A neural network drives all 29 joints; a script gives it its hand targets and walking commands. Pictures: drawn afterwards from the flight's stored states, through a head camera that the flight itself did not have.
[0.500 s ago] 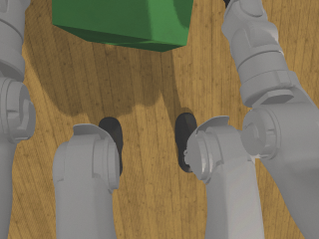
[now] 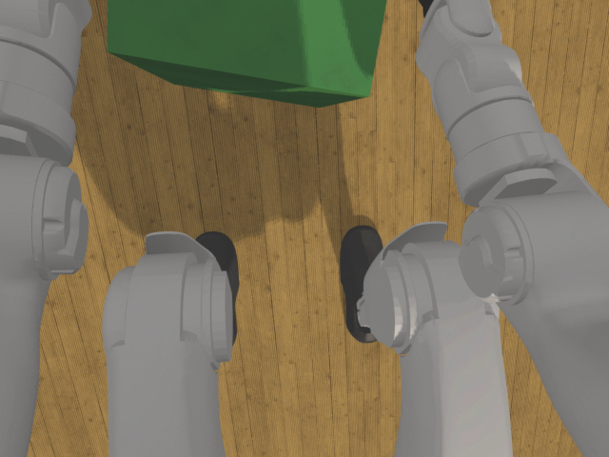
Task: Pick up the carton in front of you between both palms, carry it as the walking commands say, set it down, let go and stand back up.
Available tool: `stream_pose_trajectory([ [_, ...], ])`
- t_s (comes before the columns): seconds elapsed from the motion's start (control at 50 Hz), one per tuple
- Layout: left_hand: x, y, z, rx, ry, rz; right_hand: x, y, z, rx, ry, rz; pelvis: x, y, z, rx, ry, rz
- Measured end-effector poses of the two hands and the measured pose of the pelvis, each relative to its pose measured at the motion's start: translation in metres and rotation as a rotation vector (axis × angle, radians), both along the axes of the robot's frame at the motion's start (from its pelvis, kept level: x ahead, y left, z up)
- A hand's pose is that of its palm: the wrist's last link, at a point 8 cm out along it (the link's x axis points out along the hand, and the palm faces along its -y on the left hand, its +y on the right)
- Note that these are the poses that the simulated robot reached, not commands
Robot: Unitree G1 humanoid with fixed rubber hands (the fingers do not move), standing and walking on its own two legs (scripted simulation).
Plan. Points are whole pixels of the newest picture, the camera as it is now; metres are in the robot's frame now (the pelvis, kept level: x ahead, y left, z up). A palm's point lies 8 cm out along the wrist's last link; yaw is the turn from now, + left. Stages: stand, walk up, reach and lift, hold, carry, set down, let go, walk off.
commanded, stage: reach and lift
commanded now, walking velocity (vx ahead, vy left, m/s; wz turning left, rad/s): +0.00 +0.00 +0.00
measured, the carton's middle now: out of the picture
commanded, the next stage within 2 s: none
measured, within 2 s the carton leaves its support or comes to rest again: leaves its support in 0.40 s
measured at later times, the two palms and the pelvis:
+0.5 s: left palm out of the picture +0.56 +0.20 -0.16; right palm out of the picture +0.56 -0.10 -0.14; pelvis +0.01 +0.00 -0.01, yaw +0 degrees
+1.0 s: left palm out of the picture +0.50 +0.20 +0.05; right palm out of the picture +0.51 -0.10 +0.05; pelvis -0.01 -0.02 +0.11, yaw +4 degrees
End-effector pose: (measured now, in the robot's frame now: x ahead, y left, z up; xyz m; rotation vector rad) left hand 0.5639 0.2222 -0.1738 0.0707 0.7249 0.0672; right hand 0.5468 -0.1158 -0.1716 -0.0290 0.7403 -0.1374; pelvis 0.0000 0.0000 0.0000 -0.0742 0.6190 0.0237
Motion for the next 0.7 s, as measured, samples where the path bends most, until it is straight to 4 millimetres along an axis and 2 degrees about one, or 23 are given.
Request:
stream_pose_trajectory([
  [0.1, 0.002, -0.015, 0.0, -0.012, 0.002, -0.027, 0.002, 0.016, 0.001, 0.025, -0.004, 0.021, -0.004, 0.0, 0.002, 0.001, -0.011, -0.002],
  [0.36, 0.003, -0.018, 0.002, -0.025, 0.027, -0.06, 0.013, 0.015, 0.004, 0.034, 0.012, -0.004, 0.002, 0.004, -0.011, 0.007, -0.004, -0.019],
  [0.46, -0.005, -0.019, 0.007, -0.021, 0.013, -0.042, 0.015, 0.017, 0.017, 0.026, -0.004, -0.028, 0.006, 0.003, -0.01, 0.011, 0.026, -0.015],
  [0.54, -0.013, -0.019, 0.032, -0.025, -0.014, 0.005, 0.007, 0.02, 0.045, 0.025, -0.039, -0.045, 0.008, 0.0, -0.002, 0.006, 0.051, 0.007],
  [0.7, -0.042, -0.008, 0.126, -0.042, -0.044, 0.079, -0.017, 0.032, 0.125, 0.061, -0.072, -0.02, 0.003, -0.011, 0.036, 0.015, 0.089, 0.043],
])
